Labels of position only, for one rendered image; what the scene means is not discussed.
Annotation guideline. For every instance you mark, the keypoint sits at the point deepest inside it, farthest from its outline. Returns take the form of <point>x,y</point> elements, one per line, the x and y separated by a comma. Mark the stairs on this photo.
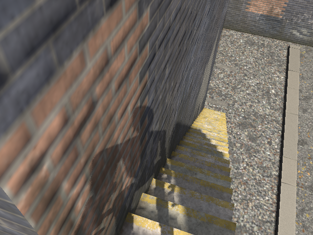
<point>191,194</point>

